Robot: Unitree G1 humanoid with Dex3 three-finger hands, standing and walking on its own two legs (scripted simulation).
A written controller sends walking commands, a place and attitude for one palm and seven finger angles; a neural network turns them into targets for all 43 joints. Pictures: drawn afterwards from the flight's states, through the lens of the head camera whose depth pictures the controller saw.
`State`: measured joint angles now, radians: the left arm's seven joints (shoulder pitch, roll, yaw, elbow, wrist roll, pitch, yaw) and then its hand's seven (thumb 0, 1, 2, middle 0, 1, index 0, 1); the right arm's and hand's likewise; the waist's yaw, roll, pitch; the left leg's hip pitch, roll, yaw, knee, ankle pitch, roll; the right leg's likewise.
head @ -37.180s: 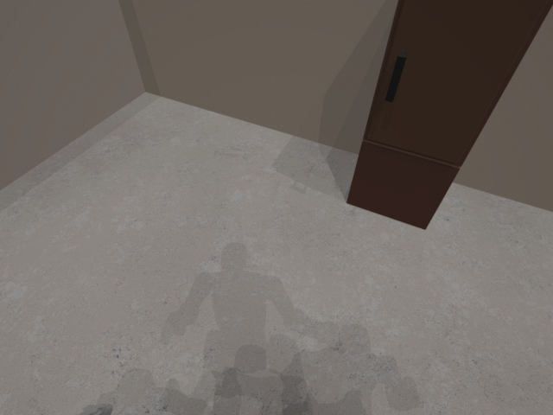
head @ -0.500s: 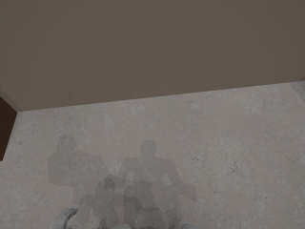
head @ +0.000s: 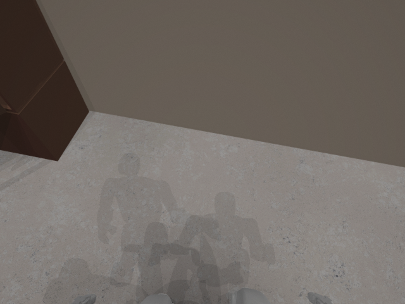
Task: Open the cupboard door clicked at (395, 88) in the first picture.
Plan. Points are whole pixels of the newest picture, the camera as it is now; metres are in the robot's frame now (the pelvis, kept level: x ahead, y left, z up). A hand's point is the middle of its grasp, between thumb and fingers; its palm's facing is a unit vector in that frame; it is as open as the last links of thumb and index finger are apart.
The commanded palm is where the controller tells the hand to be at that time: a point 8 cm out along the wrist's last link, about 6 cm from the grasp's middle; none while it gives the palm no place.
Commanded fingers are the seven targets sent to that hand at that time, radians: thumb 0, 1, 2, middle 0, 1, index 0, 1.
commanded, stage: turn to face it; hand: left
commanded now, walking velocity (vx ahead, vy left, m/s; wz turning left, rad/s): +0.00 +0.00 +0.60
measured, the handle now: out of the picture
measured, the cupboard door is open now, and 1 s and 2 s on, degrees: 54 54 54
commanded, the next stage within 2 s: take the last steps up to it in 1.18 s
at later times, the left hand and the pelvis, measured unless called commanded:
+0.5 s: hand out of the picture +0.00 +0.17 -0.18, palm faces +0.35 -0.92 -0.19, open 7.4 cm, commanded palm none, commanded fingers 0.00 0.90 0.90 -0.20 -0.30 -0.20 -0.30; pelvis +0.01 -0.03 +0.00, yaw +19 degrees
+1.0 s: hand out of the picture +0.00 +0.15 -0.15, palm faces +0.56 -0.79 -0.26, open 7.4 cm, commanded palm none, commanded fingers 0.00 0.90 0.90 -0.20 -0.30 -0.20 -0.30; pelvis +0.04 -0.06 +0.01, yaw +36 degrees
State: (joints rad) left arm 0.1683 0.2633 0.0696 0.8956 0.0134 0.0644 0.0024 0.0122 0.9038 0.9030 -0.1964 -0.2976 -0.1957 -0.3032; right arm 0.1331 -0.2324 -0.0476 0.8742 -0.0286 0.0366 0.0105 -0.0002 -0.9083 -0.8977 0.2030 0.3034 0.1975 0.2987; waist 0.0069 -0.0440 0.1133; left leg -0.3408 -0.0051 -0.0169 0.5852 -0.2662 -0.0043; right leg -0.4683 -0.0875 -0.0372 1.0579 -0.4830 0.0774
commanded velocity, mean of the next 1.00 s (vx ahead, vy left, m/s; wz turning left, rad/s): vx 0.00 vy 0.00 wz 0.55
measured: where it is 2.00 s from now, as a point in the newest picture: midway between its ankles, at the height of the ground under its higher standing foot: outside the picture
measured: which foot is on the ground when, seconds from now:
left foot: down 0.00-0.14, up 0.16-0.48, down 0.50-0.84, up 0.86-1.00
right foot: up 0.00-0.12, down 0.14-0.48, up 0.50-0.82, down 0.84-1.00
